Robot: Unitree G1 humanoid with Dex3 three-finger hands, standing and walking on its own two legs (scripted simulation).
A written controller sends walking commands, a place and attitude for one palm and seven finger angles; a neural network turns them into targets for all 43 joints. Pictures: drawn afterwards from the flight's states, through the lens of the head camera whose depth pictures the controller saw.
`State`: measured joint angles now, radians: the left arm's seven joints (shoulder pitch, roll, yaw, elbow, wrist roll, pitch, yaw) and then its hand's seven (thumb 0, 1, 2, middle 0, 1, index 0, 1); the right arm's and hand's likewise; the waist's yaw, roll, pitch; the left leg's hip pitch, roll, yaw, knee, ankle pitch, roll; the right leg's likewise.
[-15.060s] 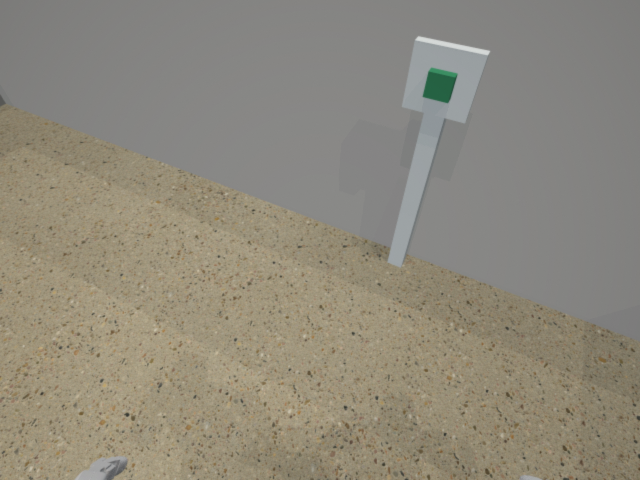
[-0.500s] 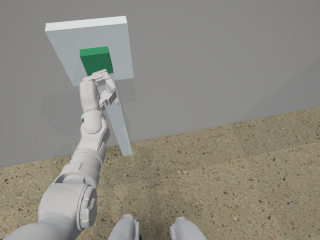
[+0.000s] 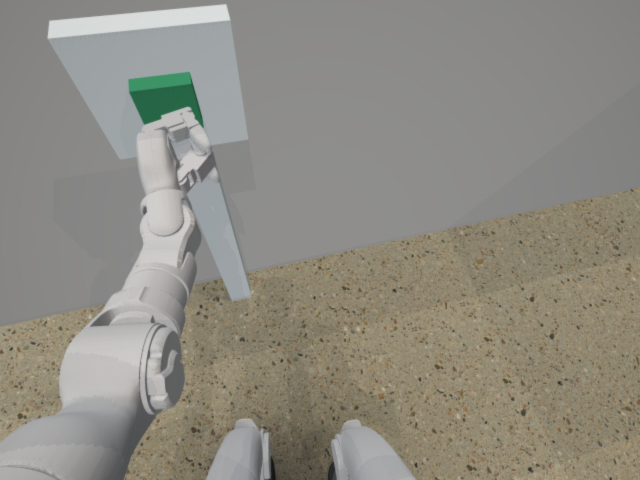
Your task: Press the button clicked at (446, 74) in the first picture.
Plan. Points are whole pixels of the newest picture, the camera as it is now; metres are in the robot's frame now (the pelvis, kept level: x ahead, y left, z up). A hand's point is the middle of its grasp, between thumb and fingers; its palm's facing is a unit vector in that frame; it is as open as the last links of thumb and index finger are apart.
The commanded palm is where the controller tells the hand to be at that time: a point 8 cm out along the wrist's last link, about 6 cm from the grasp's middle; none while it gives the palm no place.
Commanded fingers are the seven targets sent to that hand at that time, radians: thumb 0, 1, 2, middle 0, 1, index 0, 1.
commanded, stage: press the button with the knuckle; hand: left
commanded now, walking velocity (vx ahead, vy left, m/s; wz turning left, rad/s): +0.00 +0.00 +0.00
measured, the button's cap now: (168, 101) +0.56 +0.14 +0.11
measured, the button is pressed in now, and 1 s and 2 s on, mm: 4 0 0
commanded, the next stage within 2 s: hold the button down briefly in 0.26 s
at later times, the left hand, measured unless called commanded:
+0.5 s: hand (206, 152) +0.51 +0.10 +0.07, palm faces +0.17 -0.99 -0.02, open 2.8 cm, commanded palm +0.52 +0.14 +0.07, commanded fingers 0.00 0.90 0.90 -1.30 -1.50 -1.30 -1.50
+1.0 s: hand (211, 157) +0.51 +0.10 +0.07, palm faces +0.17 -0.99 -0.01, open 2.9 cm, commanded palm +0.48 +0.13 +0.07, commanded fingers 0.00 0.90 0.90 -1.30 -1.50 -1.30 -1.50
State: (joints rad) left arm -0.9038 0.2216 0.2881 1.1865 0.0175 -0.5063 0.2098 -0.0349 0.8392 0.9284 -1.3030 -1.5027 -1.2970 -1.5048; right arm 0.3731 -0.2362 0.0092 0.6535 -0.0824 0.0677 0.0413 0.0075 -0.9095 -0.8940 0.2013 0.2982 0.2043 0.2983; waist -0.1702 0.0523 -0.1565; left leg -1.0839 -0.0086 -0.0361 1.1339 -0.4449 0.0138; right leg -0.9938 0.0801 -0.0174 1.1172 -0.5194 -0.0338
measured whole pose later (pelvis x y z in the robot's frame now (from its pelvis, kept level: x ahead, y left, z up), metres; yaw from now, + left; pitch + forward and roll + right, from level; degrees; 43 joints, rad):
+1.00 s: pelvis -0.02 +0.01 -0.01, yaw +0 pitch +23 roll -4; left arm -0.99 0.24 0.25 1.26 0.02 -0.49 0.27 -0.02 0.84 0.97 -1.30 -1.50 -1.32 -1.50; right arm 0.40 -0.24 0.02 0.68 -0.09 0.02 0.06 0.01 -0.91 -0.89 0.20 0.30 0.21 0.30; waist -0.20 0.06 -0.16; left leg -1.15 -0.02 -0.06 1.16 -0.42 0.02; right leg -1.04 0.07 -0.04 1.13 -0.49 -0.02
